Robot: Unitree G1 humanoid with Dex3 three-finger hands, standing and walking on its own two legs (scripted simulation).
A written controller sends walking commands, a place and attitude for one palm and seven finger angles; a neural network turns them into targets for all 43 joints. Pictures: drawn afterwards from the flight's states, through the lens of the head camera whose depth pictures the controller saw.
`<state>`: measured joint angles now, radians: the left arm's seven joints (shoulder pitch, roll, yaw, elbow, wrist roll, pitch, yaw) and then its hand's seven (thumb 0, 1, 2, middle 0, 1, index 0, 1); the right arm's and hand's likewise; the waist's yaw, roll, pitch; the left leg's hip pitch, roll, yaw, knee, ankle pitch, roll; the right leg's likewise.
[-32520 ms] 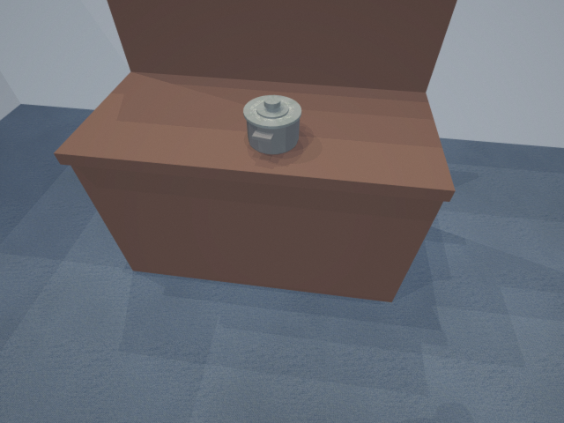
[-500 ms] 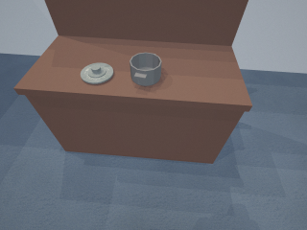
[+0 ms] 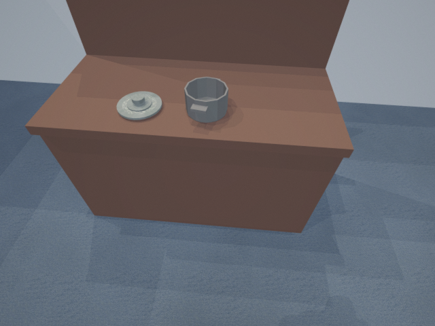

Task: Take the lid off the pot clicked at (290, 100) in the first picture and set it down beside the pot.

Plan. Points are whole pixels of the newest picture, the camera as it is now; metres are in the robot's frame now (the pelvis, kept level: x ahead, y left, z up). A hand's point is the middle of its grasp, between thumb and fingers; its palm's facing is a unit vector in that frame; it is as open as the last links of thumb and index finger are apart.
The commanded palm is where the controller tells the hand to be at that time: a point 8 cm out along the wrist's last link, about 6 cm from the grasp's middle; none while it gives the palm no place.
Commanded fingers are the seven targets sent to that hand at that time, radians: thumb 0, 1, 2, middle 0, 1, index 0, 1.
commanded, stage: let the arm hang, fingers relaxed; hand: left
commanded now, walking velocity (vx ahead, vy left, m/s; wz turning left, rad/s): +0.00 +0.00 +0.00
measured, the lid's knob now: (138, 98) +0.83 +0.32 -0.08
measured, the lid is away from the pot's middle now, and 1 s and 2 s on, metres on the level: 0.24 0.24 0.24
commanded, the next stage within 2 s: look to check the result in 0.58 s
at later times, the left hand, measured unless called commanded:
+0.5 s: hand out of the picture +0.00 +0.17 -0.18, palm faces +0.05 -0.98 -0.18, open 7.4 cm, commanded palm none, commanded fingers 0.00 0.90 0.90 -0.20 -0.30 -0.20 -0.30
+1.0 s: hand out of the picture +0.01 +0.17 -0.18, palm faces +0.05 -0.98 -0.18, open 7.3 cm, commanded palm none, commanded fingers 0.00 0.90 0.90 -0.20 -0.30 -0.20 -0.30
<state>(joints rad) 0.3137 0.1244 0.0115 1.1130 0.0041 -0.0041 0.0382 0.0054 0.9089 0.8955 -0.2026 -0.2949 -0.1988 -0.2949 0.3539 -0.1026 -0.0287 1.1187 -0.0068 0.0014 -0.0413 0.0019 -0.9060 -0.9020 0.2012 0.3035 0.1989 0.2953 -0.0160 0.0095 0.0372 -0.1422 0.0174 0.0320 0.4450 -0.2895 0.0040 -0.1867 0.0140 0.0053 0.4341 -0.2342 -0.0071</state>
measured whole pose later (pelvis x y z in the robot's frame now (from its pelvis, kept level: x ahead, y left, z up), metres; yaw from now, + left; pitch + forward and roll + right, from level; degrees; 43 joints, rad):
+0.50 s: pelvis +0.01 +0.00 +0.00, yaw +0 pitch -1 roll +0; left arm 0.31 0.12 0.02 1.11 0.01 -0.01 0.05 0.01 0.92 0.90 -0.20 -0.29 -0.20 -0.29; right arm 0.33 -0.09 -0.03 1.12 -0.01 -0.01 -0.05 0.00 -0.91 -0.90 0.20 0.30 0.20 0.30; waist -0.01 0.00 0.03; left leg -0.14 0.01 0.04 0.46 -0.31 0.01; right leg -0.18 0.01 0.01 0.46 -0.26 0.00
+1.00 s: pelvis +0.01 +0.00 +0.00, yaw +0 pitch -1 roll +0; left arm 0.30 0.12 0.02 1.11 0.01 -0.01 0.05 0.01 0.92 0.90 -0.20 -0.29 -0.20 -0.29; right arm 0.32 -0.09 -0.03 1.12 -0.01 -0.01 -0.05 0.00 -0.91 -0.90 0.20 0.30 0.20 0.30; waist -0.01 0.01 0.04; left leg -0.12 0.01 0.03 0.45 -0.31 0.01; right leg -0.17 0.00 0.01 0.45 -0.27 0.00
